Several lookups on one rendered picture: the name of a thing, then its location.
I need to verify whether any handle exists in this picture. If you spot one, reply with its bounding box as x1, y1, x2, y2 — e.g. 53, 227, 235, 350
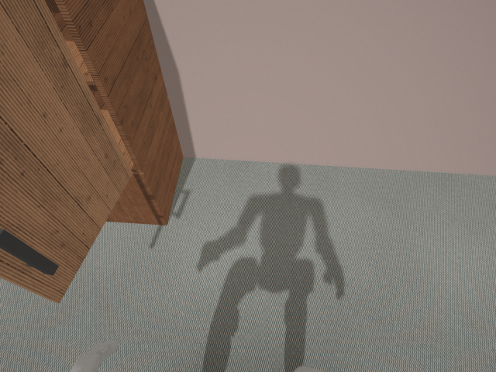
0, 229, 59, 276

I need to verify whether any cupboard door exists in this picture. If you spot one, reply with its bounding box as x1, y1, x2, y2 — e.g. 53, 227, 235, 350
0, 0, 133, 304

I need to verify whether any robot left hand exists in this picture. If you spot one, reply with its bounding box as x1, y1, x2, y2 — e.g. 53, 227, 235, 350
70, 340, 119, 372

